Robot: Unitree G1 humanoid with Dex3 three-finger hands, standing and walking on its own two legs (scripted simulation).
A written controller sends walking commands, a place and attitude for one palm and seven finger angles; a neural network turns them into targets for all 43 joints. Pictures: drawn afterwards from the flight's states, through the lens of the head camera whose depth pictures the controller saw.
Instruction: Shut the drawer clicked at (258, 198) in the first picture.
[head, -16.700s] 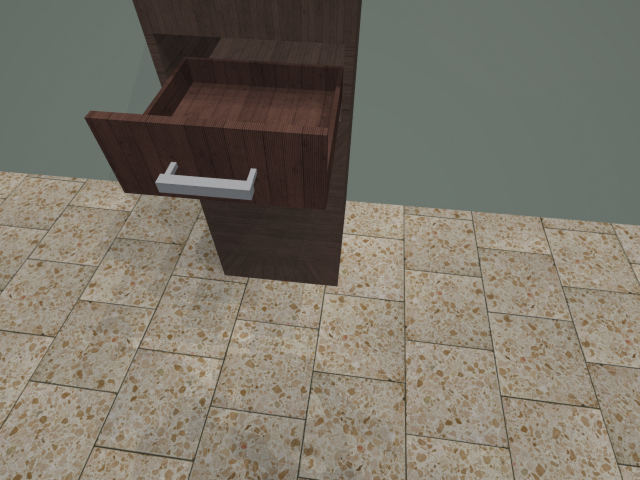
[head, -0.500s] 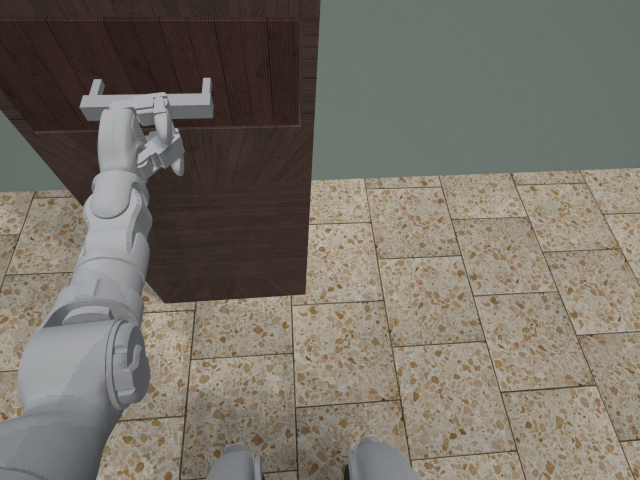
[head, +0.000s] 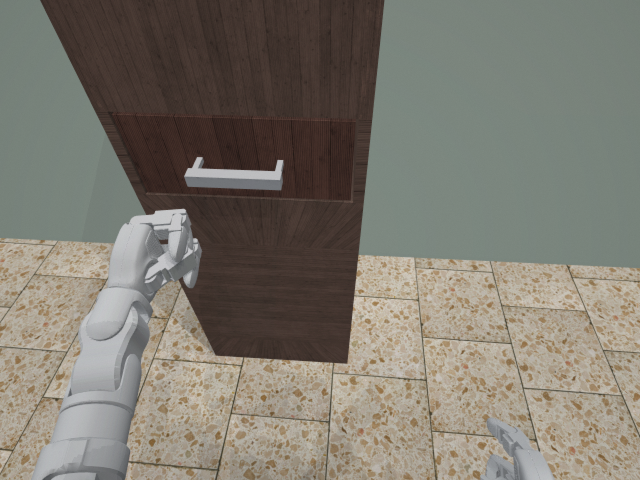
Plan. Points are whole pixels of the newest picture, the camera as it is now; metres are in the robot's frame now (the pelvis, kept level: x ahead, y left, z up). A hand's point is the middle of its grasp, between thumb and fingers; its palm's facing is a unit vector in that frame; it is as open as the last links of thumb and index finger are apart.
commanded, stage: draw the hand back to the body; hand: left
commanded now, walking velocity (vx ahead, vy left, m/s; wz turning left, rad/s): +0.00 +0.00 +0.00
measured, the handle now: (236, 171) +0.58 +0.16 +0.06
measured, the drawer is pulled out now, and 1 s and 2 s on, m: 0.00 0.00 0.00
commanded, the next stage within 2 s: step back with the hand held close in 0.88 s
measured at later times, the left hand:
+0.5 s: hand (89, 329) +0.23 +0.22 +0.16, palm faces +0.32 -0.90 -0.30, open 3.3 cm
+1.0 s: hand (25, 374) +0.18 +0.24 +0.18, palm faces +0.42 -0.83 -0.37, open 3.3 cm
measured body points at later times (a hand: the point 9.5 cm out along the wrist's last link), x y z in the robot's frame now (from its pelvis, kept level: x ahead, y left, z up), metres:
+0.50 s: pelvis -0.01 +0.00 +0.03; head -0.02 -0.02 +0.48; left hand +0.21 +0.27 +0.18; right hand +0.18 -0.21 -0.06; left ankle +0.00 +0.13 -0.72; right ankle -0.03 -0.13 -0.72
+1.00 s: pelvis -0.01 +0.00 +0.03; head -0.02 -0.02 +0.47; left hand +0.15 +0.28 +0.20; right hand +0.19 -0.21 -0.05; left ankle +0.00 +0.13 -0.72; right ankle -0.03 -0.13 -0.72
